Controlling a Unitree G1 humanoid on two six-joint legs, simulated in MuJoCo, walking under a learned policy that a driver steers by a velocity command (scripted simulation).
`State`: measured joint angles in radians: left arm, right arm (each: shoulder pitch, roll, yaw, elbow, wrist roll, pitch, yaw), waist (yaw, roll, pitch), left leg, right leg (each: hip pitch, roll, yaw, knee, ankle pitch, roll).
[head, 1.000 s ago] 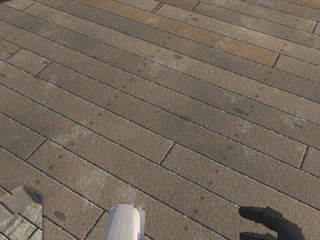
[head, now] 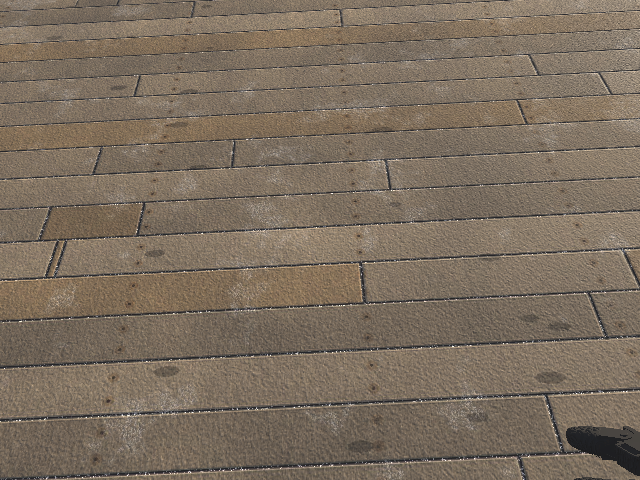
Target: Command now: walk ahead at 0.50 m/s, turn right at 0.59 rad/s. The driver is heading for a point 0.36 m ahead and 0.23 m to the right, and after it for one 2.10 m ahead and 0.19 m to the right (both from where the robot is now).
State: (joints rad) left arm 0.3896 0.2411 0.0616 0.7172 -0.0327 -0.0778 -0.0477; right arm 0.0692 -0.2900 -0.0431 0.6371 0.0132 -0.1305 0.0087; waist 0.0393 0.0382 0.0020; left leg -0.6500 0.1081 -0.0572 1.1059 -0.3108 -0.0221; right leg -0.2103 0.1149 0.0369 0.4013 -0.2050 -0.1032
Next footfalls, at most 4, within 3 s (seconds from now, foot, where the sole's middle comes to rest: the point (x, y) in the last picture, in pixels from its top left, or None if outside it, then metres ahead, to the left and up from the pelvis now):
0.22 left None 0.32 0.15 -0.78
0.76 right None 0.50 -0.18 -0.78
1.30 left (412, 322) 0.89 -0.13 -0.78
1.78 right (505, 257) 1.10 -0.38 -0.78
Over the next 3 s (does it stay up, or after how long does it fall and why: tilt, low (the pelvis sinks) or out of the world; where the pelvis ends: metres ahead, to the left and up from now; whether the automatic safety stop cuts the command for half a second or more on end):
stays up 1.61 -0.15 0.00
